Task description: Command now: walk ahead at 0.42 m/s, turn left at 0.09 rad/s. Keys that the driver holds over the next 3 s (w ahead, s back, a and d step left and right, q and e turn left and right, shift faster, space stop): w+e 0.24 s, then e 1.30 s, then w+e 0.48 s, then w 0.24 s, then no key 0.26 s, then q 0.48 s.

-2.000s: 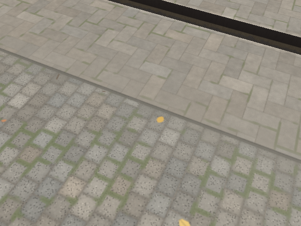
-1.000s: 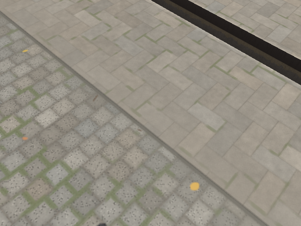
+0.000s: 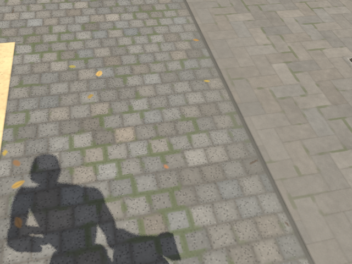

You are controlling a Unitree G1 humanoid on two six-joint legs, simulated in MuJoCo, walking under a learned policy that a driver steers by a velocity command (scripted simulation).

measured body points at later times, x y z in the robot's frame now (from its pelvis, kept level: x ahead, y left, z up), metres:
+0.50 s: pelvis +0.25 -0.04 -0.01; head +0.30 -0.05 +0.43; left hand +0.46 +0.20 -0.11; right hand +0.33 -0.34 -0.11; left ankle +0.21 +0.12 -0.64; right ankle +0.32 -0.11 -0.74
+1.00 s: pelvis +0.36 -0.01 +0.00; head +0.40 -0.01 +0.44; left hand +0.65 +0.16 -0.11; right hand +0.35 -0.32 -0.09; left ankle +0.45 +0.09 -0.74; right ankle +0.28 -0.11 -0.66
